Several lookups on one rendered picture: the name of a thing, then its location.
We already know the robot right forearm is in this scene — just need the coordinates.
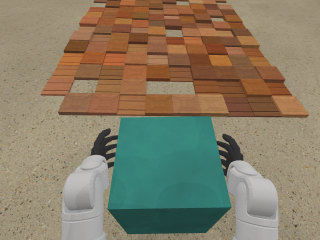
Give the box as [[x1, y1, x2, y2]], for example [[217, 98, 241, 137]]
[[226, 160, 279, 240]]

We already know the robot right hand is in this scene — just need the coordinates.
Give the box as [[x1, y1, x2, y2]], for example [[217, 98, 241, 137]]
[[216, 134, 244, 177]]

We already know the robot left hand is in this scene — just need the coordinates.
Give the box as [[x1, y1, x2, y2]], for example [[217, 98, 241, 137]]
[[90, 128, 118, 168]]

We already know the carton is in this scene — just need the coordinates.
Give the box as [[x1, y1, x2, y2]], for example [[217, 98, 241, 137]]
[[107, 116, 232, 234]]

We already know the robot left forearm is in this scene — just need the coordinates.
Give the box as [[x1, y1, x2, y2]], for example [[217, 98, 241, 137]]
[[61, 155, 110, 240]]

